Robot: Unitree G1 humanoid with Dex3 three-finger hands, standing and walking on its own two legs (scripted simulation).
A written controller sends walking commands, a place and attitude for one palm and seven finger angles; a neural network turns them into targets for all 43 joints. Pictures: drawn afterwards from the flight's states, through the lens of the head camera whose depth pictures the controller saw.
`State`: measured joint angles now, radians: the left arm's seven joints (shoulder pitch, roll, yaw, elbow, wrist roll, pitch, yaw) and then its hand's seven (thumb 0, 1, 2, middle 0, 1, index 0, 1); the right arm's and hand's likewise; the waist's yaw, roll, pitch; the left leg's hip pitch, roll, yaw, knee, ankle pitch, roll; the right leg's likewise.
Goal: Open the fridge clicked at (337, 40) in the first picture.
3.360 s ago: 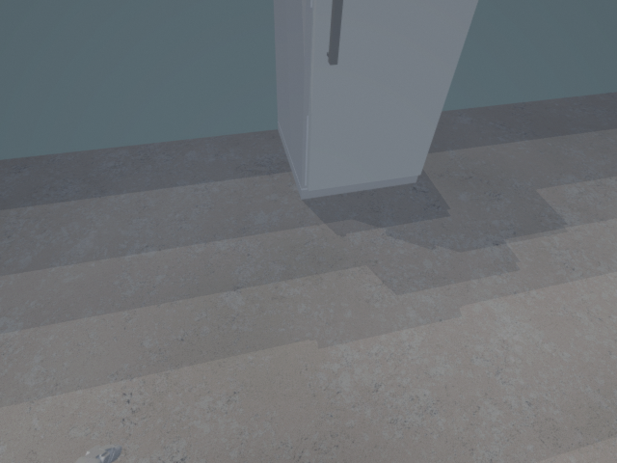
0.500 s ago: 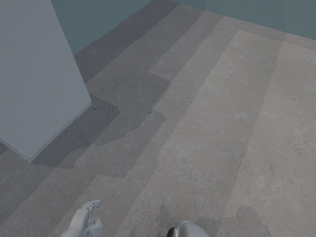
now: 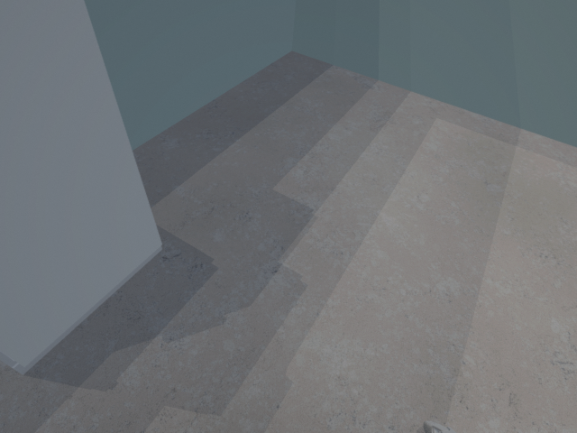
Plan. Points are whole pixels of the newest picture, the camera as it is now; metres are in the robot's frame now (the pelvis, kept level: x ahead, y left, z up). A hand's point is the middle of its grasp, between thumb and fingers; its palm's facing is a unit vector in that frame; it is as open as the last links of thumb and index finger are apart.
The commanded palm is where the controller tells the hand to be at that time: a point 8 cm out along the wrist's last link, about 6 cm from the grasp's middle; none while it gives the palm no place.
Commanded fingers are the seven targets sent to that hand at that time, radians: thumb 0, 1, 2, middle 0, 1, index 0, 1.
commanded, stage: walk to a spot facing it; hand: left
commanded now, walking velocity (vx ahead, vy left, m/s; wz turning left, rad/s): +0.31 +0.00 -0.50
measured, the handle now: out of the picture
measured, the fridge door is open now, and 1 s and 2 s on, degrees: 0 0 0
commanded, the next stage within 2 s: turn to face it in 0.22 s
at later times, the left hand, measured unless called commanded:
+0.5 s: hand (250, 318) +0.35 +0.10 -0.16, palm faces -0.20 -0.95 -0.25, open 7.4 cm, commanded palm none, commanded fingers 0.00 0.90 0.90 -0.20 -0.30 -0.20 -0.30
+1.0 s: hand (199, 358) +0.27 +0.18 -0.18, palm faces +0.17 -0.96 -0.22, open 7.4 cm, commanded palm none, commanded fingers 0.00 0.90 0.90 -0.20 -0.30 -0.20 -0.30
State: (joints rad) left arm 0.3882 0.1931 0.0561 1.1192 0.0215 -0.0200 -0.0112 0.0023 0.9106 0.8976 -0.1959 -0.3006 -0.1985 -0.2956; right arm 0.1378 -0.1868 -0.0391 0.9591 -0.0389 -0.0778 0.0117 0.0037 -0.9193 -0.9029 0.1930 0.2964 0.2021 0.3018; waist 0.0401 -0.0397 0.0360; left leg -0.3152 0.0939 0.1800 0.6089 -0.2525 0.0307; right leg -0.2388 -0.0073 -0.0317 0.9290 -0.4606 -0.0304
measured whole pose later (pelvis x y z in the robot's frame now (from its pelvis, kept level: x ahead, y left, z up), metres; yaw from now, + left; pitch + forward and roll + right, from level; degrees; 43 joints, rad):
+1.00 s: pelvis +0.21 -0.04 +0.00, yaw +7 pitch +0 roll -2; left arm 0.18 0.25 0.10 0.95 0.02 0.06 0.01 0.00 0.91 0.90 -0.19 -0.30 -0.20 -0.30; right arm 0.21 -0.20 -0.06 0.92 -0.03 0.01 0.00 0.00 -0.91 -0.90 0.19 0.30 0.20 0.30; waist -0.02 -0.04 0.07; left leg -0.36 0.04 0.09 0.62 -0.27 0.04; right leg -0.51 -0.10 -0.10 1.11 -0.42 0.07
